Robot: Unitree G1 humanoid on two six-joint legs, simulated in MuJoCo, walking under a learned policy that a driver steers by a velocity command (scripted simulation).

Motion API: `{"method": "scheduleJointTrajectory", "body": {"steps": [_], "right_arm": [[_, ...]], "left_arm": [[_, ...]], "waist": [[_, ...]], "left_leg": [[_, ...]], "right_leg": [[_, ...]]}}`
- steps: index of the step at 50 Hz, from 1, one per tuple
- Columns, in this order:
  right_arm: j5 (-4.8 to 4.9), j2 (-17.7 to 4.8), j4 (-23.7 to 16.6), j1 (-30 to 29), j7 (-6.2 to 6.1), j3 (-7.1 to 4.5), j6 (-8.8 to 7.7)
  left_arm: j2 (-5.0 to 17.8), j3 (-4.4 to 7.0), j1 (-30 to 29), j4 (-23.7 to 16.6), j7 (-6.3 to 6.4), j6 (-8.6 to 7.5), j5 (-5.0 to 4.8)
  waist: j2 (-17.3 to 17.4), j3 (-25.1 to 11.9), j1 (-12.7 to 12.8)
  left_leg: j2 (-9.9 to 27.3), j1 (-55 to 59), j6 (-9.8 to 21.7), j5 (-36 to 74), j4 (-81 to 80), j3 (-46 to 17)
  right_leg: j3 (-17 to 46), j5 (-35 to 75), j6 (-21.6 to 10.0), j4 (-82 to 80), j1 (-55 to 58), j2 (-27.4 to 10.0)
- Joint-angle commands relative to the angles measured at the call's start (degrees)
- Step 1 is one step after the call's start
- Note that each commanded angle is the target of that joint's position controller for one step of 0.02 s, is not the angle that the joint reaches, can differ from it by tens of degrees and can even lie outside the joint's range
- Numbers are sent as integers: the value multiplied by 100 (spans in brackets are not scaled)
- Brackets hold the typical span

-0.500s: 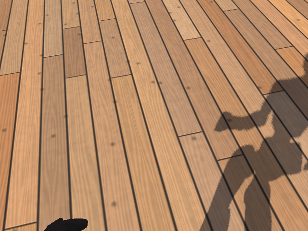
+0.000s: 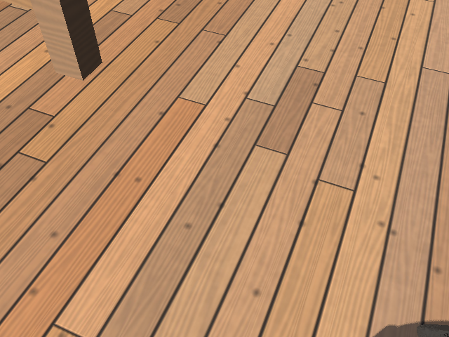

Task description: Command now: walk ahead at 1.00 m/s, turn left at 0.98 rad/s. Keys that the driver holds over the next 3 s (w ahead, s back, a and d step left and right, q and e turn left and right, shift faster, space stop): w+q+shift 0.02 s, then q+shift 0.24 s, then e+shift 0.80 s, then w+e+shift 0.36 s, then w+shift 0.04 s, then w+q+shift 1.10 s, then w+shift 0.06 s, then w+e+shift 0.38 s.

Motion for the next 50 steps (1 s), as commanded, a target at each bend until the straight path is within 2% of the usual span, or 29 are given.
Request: {"method": "scheduleJointTrajectory", "body": {"steps": [1, 3, 5, 7, 8, 9, 10, 11, 12, 13, 14, 15, 17, 19, 21, 24, 26, 30, 33, 36, 37, 38, 39, 40, 41, 42, 43, 44, 50], "right_arm": [[-25, -17, -485, -372, 99, 75, -74], [-101, 47, -574, -902, 208, 99, -155], [-143, 33, -577, -1071, 345, 66, -252], [-94, -288, -391, -366, 387, -112, -244], [-69, -596, -179, 527, 368, -278, -187], [-68, -995, 111, 1699, 260, -503, -97], [-17, -1042, 257, 1787, 73, -514, -19], [-292, -1517, -167, 1215, 0, -460, -64], [-462, -1522, -388, 1286, 33, -473, -118], [-389, -1364, -397, 1003, 59, -499, -149], [-225, -976, -416, 468, 49, -384, -207], [-158, -634, -435, 93, 24, -255, -251], [-285, -441, -251, -150, 4, -152, -276], [-342, -255, 142, 89, -40, -41, -347], [-418, -184, 418, 139, -92, 20, -360], [-481, -228, 556, -56, -141, 15, -293], [-478, -387, 628, -66, -192, -41, -202], [-374, -471, 743, 33, -283, -114, 26], [-286, -486, 724, -7, -341, -158, 141], [-180, -552, 675, -166, -377, -217, 218], [-118, -510, 683, -198, -391, -219, 220], [-118, -408, 734, 6, -379, -212, 165], [-402, -200, 431, -59, -334, -152, 72], [-493, -158, 281, -576, -277, -102, -13], [-358, -314, 338, -570, -230, -142, -39], [-261, -296, 398, -570, -243, -146, -44], [-268, -253, 451, -592, -291, -140, -30], [-280, -321, 461, -646, -327, -167, -1], [-187, -201, 639, -715, -302, -128, 12]], "left_arm": [[494, 15, -828, -419, 29, -150, 61], [620, 20, -805, -311, 79, -112, 51], [985, 79, -644, -214, 163, -72, 41], [1362, 175, -585, -193, 264, -5, -55], [1479, 223, -730, -263, 274, 46, -121], [1391, 214, -986, -417, 231, 36, -171], [727, 64, -808, -475, 123, -35, -172], [74, -171, -52, -726, 20, -155, 114], [646, -161, -31, -898, -13, -253, 75], [971, -103, -819, -1101, 15, -273, -99], [913, -99, -1022, -1070, 95, -191, -143], [895, -95, -875, -883, 158, -42, -94], [895, -63, -531, -689, 198, 219, -71], [492, -163, -568, -670, 224, 252, 10], [258, -222, -560, -595, 221, 280, -25], [285, -202, -930, -639, 173, 334, -107], [452, -138, -1305, -828, 133, 366, -157], [563, -52, -1563, -1108, 21, 509, -141], [439, -55, -1533, -1225, -96, 566, -128], [356, -23, -1236, -1212, -210, 543, -180], [388, 28, -962, -1134, -211, 520, -172], [709, 170, -642, -1076, -145, 499, -111], [1667, 411, -431, -1221, -33, 482, -36], [1458, 327, -284, -1337, -54, 434, 112], [1260, 293, -344, -1344, -86, 399, 108], [1144, 298, -674, -1361, -50, 403, -14], [1051, 283, -952, -1415, -2, 466, -148], [961, 244, -1168, -1482, 64, 535, -226], [1107, 319, -1303, -1623, 263, 738, -156]], "waist": [[-626, 722, -353], [-348, 1023, -219], [-415, 775, -210], [-984, 137, -661], [-1126, -301, -1161], [-943, -801, -1753], [154, -648, -1504], [1543, -1476, -622], [630, -3180, -933], [-128, -2774, -1015], [-848, -1793, -669], [-1117, -1209, -406], [-795, -677, -127], [-434, -740, -205], [-226, -937, -236], [-57, -807, -419], [93, -577, -596], [104, -298, -775], [193, -295, -771], [185, -499, -590], [67, -601, -425], [-451, -690, -309], [-2169, -820, -446], [-2207, -1390, -142], [-1368, -1527, -95], [-929, -1294, -276], [-645, -1081, -372], [-700, -1004, -467], [-1056, -1036, -499]], "left_leg": [[258, -550, -60, 853, -739, -187], [77, -70, 15, 1390, -2008, 318], [-445, 1106, 123, 1703, -3042, 976], [-1001, 2261, 254, 1478, -3276, 1234], [-1142, 3254, 468, 1302, -3331, 1097], [-1099, 4821, 756, 1689, -3734, 677], [-589, 5745, 1021, 2434, -4407, -206], [678, 6861, 2024, 5936, -3569, -2575], [1523, 7358, 2865, 4698, -4393, -4104], [1228, 6671, 2618, 2114, -5224, -4370], [1001, 5535, 2154, 1150, -5479, -3840], [890, 4450, 1907, 1591, -5522, -3320], [648, 2801, 1678, 2862, -5532, -2189], [379, 2278, 1562, 4220, -5507, -1298], [267, 2457, 1414, 4396, -5503, -642], [190, 2726, 1158, 3420, -5642, -93], [423, 3035, 1201, 2749, -5781, -172], [1001, 3842, 1320, 1862, -5701, -493], [1225, 4261, 1225, 2282, -5428, -449], [1152, 4409, 862, 3030, -4804, -55], [962, 4249, 610, 2995, -4298, 243], [510, 3678, 174, 2350, -3301, 621], [-387, 1663, -465, -539, -1509, 935], [-1090, 520, -599, -2702, -428, -42], [-857, 416, -526, -2558, 29, -528], [-748, 293, -495, -2089, -58, -547], [-662, 220, -525, -1731, -402, -541], [-597, 439, -561, -1456, -761, -585], [-1009, 1058, -831, -785, -2336, -675]], "right_leg": [[586, 1588, -670, -1319, -387, -1463], [-36, 2699, -444, -1250, -483, -1231], [-449, 4935, -182, -808, -420, -1092], [-533, 7177, -35, 329, -98, -1198], [-472, 7738, -68, 1412, -260, -1324], [-395, 6946, -22, 2905, -1009, -1242], [-302, 934, 216, 4822, -2171, -383], [447, -2153, 336, 7121, -3635, 308], [1674, -1903, 335, 7697, -3928, 257], [1727, -1141, 182, 7072, -4160, 129], [1597, -744, 172, 6403, -4186, -199], [1492, -525, 250, 6064, -3807, -446], [1285, -425, 350, 5420, -2860, -778], [1039, -122, 416, 4914, -2435, -742], [1039, 478, 447, 4283, -2364, -733], [1057, 1503, 435, 3282, -2368, -743], [1028, 1532, 434, 2992, -2696, -763], [942, 557, 380, 2854, -3408, -869], [737, 43, 274, 2609, -3428, -815], [346, 210, 38, 1571, -2697, -506], [226, 864, -102, 873, -2127, -305], [745, 2284, -368, 269, -1302, -345], [3040, 5576, -1215, 416, 34, -1808], [4072, 6519, -2159, 328, 687, -2355], [3577, 6152, -2063, 381, 800, -2128], [3110, 5578, -1735, 456, 675, -1739], [2878, 5115, -1502, 420, 464, -1518], [2756, 4722, -1371, 332, 202, -1351], [3065, 4084, -1211, 321, -175, -984]]}}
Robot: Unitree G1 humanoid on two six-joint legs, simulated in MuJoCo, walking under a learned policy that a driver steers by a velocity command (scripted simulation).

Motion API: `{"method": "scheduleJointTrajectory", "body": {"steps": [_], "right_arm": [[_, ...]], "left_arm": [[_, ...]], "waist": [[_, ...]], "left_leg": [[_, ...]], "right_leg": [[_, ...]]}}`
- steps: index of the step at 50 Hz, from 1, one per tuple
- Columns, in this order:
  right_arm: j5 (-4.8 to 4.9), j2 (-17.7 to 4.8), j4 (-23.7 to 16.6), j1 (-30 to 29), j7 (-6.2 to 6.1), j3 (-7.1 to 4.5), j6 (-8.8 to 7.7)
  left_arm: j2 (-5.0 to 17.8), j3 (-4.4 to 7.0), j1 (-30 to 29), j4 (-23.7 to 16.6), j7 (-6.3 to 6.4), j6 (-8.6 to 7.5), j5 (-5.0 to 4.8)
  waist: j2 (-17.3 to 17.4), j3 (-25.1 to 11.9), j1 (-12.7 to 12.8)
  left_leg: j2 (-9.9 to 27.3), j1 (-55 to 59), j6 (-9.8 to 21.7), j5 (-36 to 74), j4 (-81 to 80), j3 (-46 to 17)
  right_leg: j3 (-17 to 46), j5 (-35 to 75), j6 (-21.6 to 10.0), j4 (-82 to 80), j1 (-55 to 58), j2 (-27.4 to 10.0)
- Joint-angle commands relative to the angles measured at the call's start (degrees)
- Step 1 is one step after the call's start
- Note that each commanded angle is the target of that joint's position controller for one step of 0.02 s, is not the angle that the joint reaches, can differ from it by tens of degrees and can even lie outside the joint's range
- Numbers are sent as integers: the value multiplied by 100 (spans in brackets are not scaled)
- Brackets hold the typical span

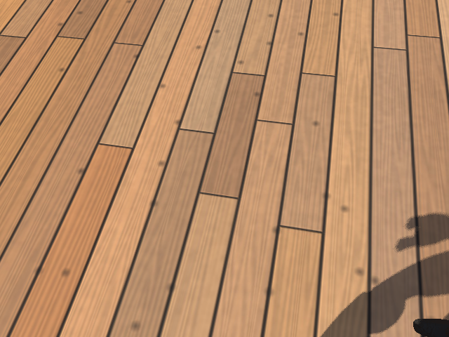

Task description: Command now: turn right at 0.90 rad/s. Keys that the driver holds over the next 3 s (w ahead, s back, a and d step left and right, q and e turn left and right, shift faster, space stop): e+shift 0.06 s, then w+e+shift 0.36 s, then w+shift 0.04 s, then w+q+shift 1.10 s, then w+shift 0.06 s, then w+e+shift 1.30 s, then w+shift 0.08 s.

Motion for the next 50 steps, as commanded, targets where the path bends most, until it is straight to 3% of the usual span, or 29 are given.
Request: {"method": "scheduleJointTrajectory", "body": {"steps": [1, 3, 6, 7, 10, 11, 12, 13, 14, 15, 17, 21, 24, 26, 29, 32, 34, 35, 36, 37, 38, 39, 40, 41, 42, 43, 44, 47, 50], "right_arm": [[23, -375, -244, -26, -3, -92, -65], [23, -423, -212, -52, 15, -115, -71], [107, -491, -266, -130, 135, -144, -196], [144, -529, -291, -124, 173, -171, -271], [254, -656, -85, 695, 191, -319, -488], [231, -870, 65, 1358, 155, -415, -514], [49, -1164, 57, 1826, 131, -422, -515], [-184, -1446, 12, 1467, 202, -461, -587], [-113, -1125, -149, 1058, 169, -399, -615], [-9, -853, -182, 977, 111, -315, -588], [44, -748, -142, 1208, 36, -233, -545], [-111, -664, 44, 1793, 47, -134, -624], [-203, -479, 244, 2261, 106, -23, -641], [-181, -444, 354, 2478, 101, 37, -601], [19, -541, 551, 2732, 75, 104, -499], [125, -765, 664, 2928, 43, 85, -409], [109, -1021, 738, 2924, 50, 37, -384], [47, -1144, 826, 2956, 56, 19, -389], [-26, -1162, 829, 2769, 53, 32, -404], [-174, -737, 598, 2722, 63, 153, -490], [-3, 366, 282, 3359, 114, 380, -669], [388, -170, 206, 2872, 122, 229, -779], [535, -340, -20, 2080, 69, 124, -738], [426, -213, -67, 1833, 30, 150, -683], [263, -176, -22, 1731, 35, 115, -588], [278, -11, 42, 2049, 103, 92, -458], [327, 116, 74, 2105, 153, 90, -320], [266, 238, -152, 1685, 186, 92, -31], [205, 109, -419, 1216, 267, 116, -41]], "left_arm": [[996, 314, -82, -468, 114, 10, -5], [1009, 319, -174, -514, 119, 53, 6], [960, 274, -150, -523, 73, 42, -30], [982, 262, -184, -521, 37, 9, -10], [705, 133, -587, -616, -37, -69, 1], [398, 39, -507, -601, -56, -98, -7], [-103, -108, -303, -647, -80, -132, -12], [183, -83, -490, -1045, -97, -247, -115], [590, 0, -628, -961, -104, -274, -94], [742, 67, -565, -833, -116, -261, -31], [580, 43, -460, -777, -176, -273, 17], [279, -60, -497, -843, -253, -298, -124], [44, -134, -659, -804, -253, -334, -154], [-17, -170, -999, -874, -308, -406, -148], [-165, -285, -1693, -1044, -487, -568, -32], [-265, -340, -2119, -1168, -687, -765, -104], [42, -201, -1735, -1092, -681, -817, -89], [357, -44, -1049, -983, -609, -796, -125], [659, 141, 312, -646, -494, -721, -191], [1049, 274, 1579, -362, -319, -586, -157], [1658, 330, 1862, -166, -294, -658, 147], [1115, 209, 1885, -120, -334, -708, 230], [732, 110, 1504, 58, -336, -763, 145], [464, 42, 1163, 176, -351, -784, 128], [208, 0, 837, 289, -367, -804, 194], [-66, -56, 573, 369, -363, -838, 285], [-299, -80, 362, 462, -370, -859, 254], [-262, -36, -74, 638, -339, -915, 138], [23, 27, -274, 679, -235, -923, 213]], "waist": [[-789, -1268, -72], [-890, -1201, -52], [-1041, -1039, 57], [-1209, -861, 33], [-1155, -603, -495], [-613, -868, -715], [495, -1168, -650], [1318, -467, -384], [1121, -40, -376], [864, 66, -392], [658, 48, -410], [657, 130, -498], [521, 353, -550], [356, 641, -568], [285, 874, -628], [418, 977, -668], [825, 512, -271], [1119, -85, 216], [1224, -858, 1059], [795, -1963, 1546], [-1645, -3350, 814], [-1579, -3219, 960], [-1361, -1779, 916], [-831, -1094, 713], [-623, -649, 446], [-949, -586, 108], [-943, -436, -23], [-622, 314, -256], [-423, 721, -382]], "left_leg": [[-163, -180, -104, 300, -654, -85], [-221, 63, -97, 425, -956, -132], [-149, 615, 77, 502, -1711, -96], [-140, 887, 135, 361, -1951, -69], [141, 2659, 339, 664, -3084, -2], [803, 3759, 541, 301, -3410, -482], [2020, 4429, 1029, -1393, -3896, -2202], [2652, 3766, 1523, -2802, -4574, -3837], [2600, 3408, 1520, -2788, -4612, -3402], [2291, 3294, 1308, -2273, -4561, -2602], [1872, 3112, 1034, -1457, -4553, -1514], [1697, 3011, 1047, -543, -4619, -364], [1673, 2860, 1249, -167, -4738, -67], [1784, 2914, 1451, 86, -4914, -6], [1901, 3130, 1574, 872, -5252, 112], [2049, 3383, 1576, 1799, -5289, 248], [2031, 3495, 1438, 4120, -4605, 417], [2050, 3439, 1372, 5692, -3719, 486], [1826, 2694, 1184, 6100, -2251, 710], [1498, 979, 983, 4072, -275, 549], [469, -374, 814, -634, 1884, -82], [529, -779, 857, -456, 2576, -496], [716, -1522, 818, -51, 2870, -166], [1003, -1559, 819, 368, 2731, -6], [1206, -1170, 816, 699, 2448, 60], [1371, -758, 803, 949, 2342, -11], [1449, -598, 807, 949, 2266, 42], [1549, -993, 753, 928, 2045, 163], [1432, -1167, 726, 1848, 1058, 415]], "right_leg": [[1536, 3050, -783, -176, 1459, -1201], [1748, 2602, -724, -185, 1209, -1109], [2246, -1541, -727, -754, 579, -922], [2438, -2200, -750, -881, 311, -898], [2440, -2803, -535, -422, -901, -641], [1831, -3069, -213, 681, -1616, -273], [667, -2714, 37, 2484, -2389, 394], [489, -1992, 62, 3300, -3500, -70], [222, -1512, 152, 3752, -3720, -500], [18, -1097, 241, 4033, -3701, -650], [-261, -585, 303, 4580, -3609, -838], [-400, 283, 383, 5218, -3929, -1030], [-160, 672, 403, 4820, -3957, -871], [-139, 862, 399, 4192, -4085, -719], [-924, 1136, 372, 2749, -3717, -964], [-1078, 759, 302, 1655, -2859, -815], [-1207, 226, 150, 1027, -1419, -401], [-1268, 15, 4, 980, -229, -192], [-1246, 29, -105, 955, 1631, -170], [49, -746, -166, 1448, 4006, -1322], [3066, -3331, -679, 129, 5160, -2740], [3981, -4133, -676, -1087, 4634, -2820], [3077, -3312, -516, -1170, 3839, -2672], [2099, -2257, -491, -1036, 2985, -2578], [1186, -1341, -406, -1048, 2128, -2261], [571, -825, -395, -1101, 1627, -2127], [75, -413, -378, -1249, 1391, -2019], [-993, 547, -305, -1666, 849, -1991], [-1836, 837, -316, -2020, 688, -1761]]}}
Over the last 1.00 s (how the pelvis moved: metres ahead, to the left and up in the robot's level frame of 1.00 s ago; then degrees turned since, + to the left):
0.40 -0.04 0.01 -7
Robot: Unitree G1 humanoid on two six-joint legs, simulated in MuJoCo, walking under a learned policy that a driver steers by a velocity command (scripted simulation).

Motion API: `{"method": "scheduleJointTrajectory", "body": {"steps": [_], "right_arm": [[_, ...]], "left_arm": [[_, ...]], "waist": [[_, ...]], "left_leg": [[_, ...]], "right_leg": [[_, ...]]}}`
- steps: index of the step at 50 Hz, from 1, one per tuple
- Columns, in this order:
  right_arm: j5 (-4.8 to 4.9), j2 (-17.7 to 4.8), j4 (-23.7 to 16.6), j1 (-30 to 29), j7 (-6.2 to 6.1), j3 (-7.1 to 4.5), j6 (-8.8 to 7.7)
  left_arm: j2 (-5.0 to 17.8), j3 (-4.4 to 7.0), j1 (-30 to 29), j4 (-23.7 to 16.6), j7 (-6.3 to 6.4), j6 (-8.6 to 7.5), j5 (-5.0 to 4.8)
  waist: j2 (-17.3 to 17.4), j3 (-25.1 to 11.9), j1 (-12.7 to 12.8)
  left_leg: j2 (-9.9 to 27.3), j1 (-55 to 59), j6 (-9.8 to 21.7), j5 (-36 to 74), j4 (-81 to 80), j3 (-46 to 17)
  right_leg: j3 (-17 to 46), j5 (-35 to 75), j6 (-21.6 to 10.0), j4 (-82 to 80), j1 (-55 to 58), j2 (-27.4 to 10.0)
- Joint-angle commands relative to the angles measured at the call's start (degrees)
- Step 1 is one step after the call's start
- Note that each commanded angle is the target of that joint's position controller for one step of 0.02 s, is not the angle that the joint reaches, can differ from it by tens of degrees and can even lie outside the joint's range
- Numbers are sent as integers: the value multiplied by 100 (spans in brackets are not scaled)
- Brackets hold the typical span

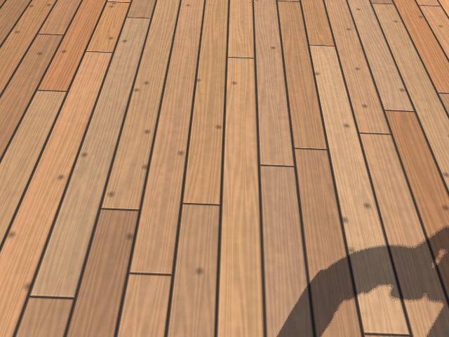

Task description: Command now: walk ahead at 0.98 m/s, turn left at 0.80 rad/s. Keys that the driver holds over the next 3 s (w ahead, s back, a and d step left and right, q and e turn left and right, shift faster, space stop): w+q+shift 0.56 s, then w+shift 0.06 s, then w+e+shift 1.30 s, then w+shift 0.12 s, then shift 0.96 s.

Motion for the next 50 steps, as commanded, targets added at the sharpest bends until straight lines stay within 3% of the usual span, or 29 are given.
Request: {"method": "scheduleJointTrajectory", "body": {"steps": [1, 3, 5, 6, 8, 9, 10, 11, 12, 13, 14, 15, 17, 21, 24, 28, 30, 31, 32, 33, 34, 35, 36, 37, 38, 40, 44, 47, 50], "right_arm": [[-53, 239, -382, 105, 146, 168, 14], [-82, 122, -510, -337, 279, 168, -53], [-62, -114, -605, -399, 350, 77, -91], [0, -302, -595, -139, 338, -9, -67], [67, -879, -343, 1378, 276, -300, 78], [42, -1311, 32, 2693, 195, -543, 152], [61, -1469, 182, 2696, 101, -610, 210], [-176, -1528, -273, 1755, 175, -384, -8], [-216, -956, -579, 1553, 214, -308, -162], [-243, -789, -484, 1622, 257, -285, -337], [-227, -658, -459, 1337, 295, -246, -470], [-207, -616, -510, 972, 276, -225, -515], [-165, -527, -592, 702, 157, -182, -512], [-42, -263, -370, 1089, -113, -87, -429], [-61, -340, -220, 1249, -160, -128, -314], [25, -300, -18, 1317, -217, -189, -299], [-60, -331, 52, 1265, -244, -245, -253], [-202, -376, 22, 1095, -177, -235, -226], [-411, -164, -139, 757, -98, -103, -230], [-150, 686, -98, 2168, -59, 94, -265], [124, 377, -27, 2192, -99, 203, -287], [52, -39, -153, 1302, -85, 155, -315], [-96, -113, -332, 507, -57, 170, -394], [-260, -79, -526, -147, -49, 176, -522], [-310, -4, -630, -298, -25, 174, -588], [-303, 141, -685, -329, -7, 224, -637], [-362, 265, -985, -985, 102, 371, -787], [-281, 59, -970, -1130, 134, 289, -818], [-203, -246, -946, -885, 4, 83, -774]], "left_arm": [[406, -2, -1266, -574, 85, -170, 16], [744, 80, -1102, -518, 125, -150, -35], [1142, 163, -1034, -496, 144, -85, -61], [1338, 211, -1016, -502, 147, -10, -102], [1617, 287, -1340, -638, 121, 134, -208], [1449, 234, -1609, -706, 99, 106, -240], [482, -36, -1921, -791, 72, -64, -216], [-173, -282, -640, -1292, -10, -367, -240], [546, -241, -1186, -1371, -37, -557, -256], [703, -170, -1741, -1505, -14, -577, -396], [603, -192, -1825, -1427, 67, -524, -287], [514, -184, -1753, -1362, 91, -457, -151], [570, -126, -1658, -1300, 91, -301, -43], [172, -233, -2838, -1682, 108, -196, 74], [-44, -252, -3460, -1943, 24, -238, -17], [408, -16, -3494, -2021, -10, -336, -274], [717, 151, -2832, -1851, 9, -383, -329], [916, 275, -1852, -1642, 56, -370, -350], [986, 265, -357, -1355, 103, -282, -325], [1355, 288, 268, -1017, 6, -262, -85], [1031, 231, 382, -885, -120, -293, -76], [499, 123, 75, -890, -98, -232, -135], [479, 80, -160, -836, -96, -168, -73], [532, 78, -260, -772, -131, -158, -30], [449, 23, -375, -730, -139, -182, -11], [184, -89, -351, -607, -166, -170, -122], [688, 32, -380, -551, -7, -118, -303], [792, 62, -217, -552, 52, -37, -342], [647, -1, 118, -432, 47, 29, -371]], "waist": [[-458, 975, -623], [-100, 1034, -485], [-210, 737, -596], [-441, 424, -790], [-946, -456, -1685], [-692, -1003, -2304], [1203, -260, -2122], [2431, -1396, -508], [1141, -1690, -906], [180, -701, -773], [-791, -449, -471], [-858, -183, -230], [-614, 48, -69], [-405, 477, -531], [33, 395, -907], [397, 251, -896], [578, -85, -519], [621, -706, 55], [650, -1690, 766], [-2165, -2600, -13], [-2981, -2312, 126], [-1929, -1279, 332], [-829, -667, 285], [-286, -235, 222], [-357, -192, -16], [-629, -127, -249], [-536, 306, -320], [-616, 270, -290], [-594, 107, -526]], "left_leg": [[241, 135, 62, 904, -897, -140], [60, 420, 235, 1342, -1791, 263], [-403, 1111, 429, 1366, -2250, 816], [-706, 1512, 518, 1052, -2219, 1075], [-1083, 3353, 815, 80, -2048, 1159], [-1150, 5312, 1062, 303, -2597, 768], [-845, 5730, 1420, 669, -3285, -355], [225, 6780, 2665, -1483, -4563, -4252], [567, 6550, 2440, -3073, -5606, -5295], [536, 5620, 2112, -3178, -6013, -5187], [398, 4867, 1824, -2834, -5880, -4757], [116, 4087, 1759, -2229, -5681, -4229], [-324, 3327, 1717, -1328, -5748, -3369], [-844, 2610, 1472, 67, -5811, -2284], [-1024, 2331, 1122, -131, -5688, -2131], [-759, 3117, 905, -263, -5150, -2687], [-574, 3916, 788, 1466, -4431, -2612], [-676, 4049, 623, 2672, -3389, -2340], [-671, 3198, 514, 2565, -1728, -2081], [-1612, 1136, 114, -1285, 571, -1530], [-1348, 145, 79, -1963, 1362, -1246], [-1051, -126, 193, -1580, 1383, -1101], [-934, 44, 240, -1355, 1135, -900], [-848, 164, 271, -1267, 668, -821], [-664, 411, 289, -1183, 169, -880], [-581, 732, 179, -1235, -735, -799], [-596, 1575, -128, -541, -2750, -590], [-824, 3310, -300, 939, -3477, -471], [-937, 4100, -245, 350, -3976, -399]], "right_leg": [[108, 1836, -753, -1529, -1197, -1321], [-260, 2420, -668, -1612, -820, -1320], [-434, 4959, -587, -1125, -261, -1355], [-444, 6557, -565, -559, 127, -1385], [-317, 8376, -597, 1618, 13, -1503], [-150, 7614, -492, 3498, -992, -1256], [10, 1038, -168, 6676, -2636, 225], [1590, -1420, -155, 7978, -4680, 784], [2337, -808, -468, 7487, -4745, 428], [2178, -494, -566, 6851, -4843, 300], [2237, -126, -593, 6128, -4432, -35], [2276, 96, -495, 5669, -4003, -149], [2289, 266, -240, 5023, -3558, -283], [1774, 1336, 194, 2914, -3352, -137], [1547, 2463, 300, 1466, -2685, 216], [1929, 2580, 270, 655, -2229, 235], [1762, 2267, 84, 647, -1853, 184], [1582, 2199, -95, 707, -894, 149], [1965, 1419, -310, 1460, 974, -378], [5203, -991, -1535, 630, 2940, -1712], [7184, -2846, -1744, -433, 2806, -2071], [6578, -2861, -1624, -609, 1976, -1776], [5737, -1828, -1541, -675, 1079, -1471], [5228, -846, -1532, -691, 348, -1191], [4838, -241, -1539, -678, -1, -971], [4390, 442, -1617, -816, -346, -655], [4116, 402, -1679, -1142, -1613, -775], [3801, 565, -1410, -1219, -2613, -654], [3637, 1149, -1068, -339, -2326, -457]]}}
Over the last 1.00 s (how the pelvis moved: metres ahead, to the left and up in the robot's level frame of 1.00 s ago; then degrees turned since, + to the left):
0.45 -0.23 -0.01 -13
